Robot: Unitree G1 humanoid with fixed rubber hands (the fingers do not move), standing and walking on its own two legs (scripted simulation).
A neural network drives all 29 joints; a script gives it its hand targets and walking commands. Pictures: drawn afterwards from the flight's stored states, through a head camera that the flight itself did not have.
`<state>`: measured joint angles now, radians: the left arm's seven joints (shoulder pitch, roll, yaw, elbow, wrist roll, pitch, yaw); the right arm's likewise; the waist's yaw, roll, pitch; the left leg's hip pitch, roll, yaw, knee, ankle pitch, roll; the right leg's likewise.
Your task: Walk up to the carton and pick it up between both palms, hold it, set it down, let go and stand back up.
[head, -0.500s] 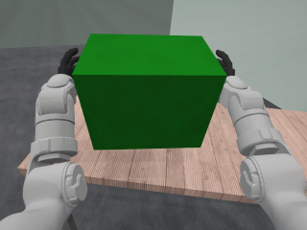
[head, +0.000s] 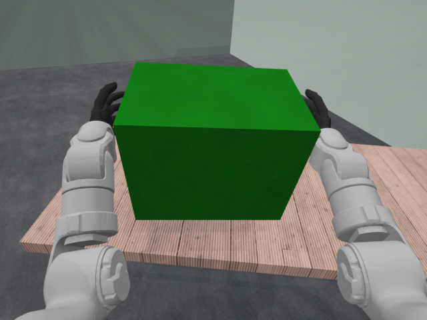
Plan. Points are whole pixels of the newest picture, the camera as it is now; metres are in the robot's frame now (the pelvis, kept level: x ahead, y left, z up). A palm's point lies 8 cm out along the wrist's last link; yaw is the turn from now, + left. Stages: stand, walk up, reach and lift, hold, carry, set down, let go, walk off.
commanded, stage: set down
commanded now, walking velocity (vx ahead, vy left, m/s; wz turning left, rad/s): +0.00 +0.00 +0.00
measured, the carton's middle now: (211, 144) +0.40 -0.01 +0.19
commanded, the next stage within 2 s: none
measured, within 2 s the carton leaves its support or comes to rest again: rests again in 1.96 s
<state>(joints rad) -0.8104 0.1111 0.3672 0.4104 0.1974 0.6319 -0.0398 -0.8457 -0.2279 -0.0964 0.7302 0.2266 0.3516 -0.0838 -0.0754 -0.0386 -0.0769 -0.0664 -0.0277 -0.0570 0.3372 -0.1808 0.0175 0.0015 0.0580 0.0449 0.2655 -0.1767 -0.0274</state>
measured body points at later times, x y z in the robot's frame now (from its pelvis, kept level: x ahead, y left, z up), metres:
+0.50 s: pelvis +0.00 +0.00 +0.00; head -0.04 +0.02 +0.45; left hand +0.41 +0.19 +0.20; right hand +0.40 -0.20 +0.19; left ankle +0.01 +0.11 -0.75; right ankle -0.01 -0.10 -0.75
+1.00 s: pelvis +0.00 -0.01 +0.00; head +0.00 +0.01 +0.45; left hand +0.43 +0.18 +0.15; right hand +0.42 -0.20 +0.16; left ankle +0.01 +0.11 -0.75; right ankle -0.01 -0.10 -0.75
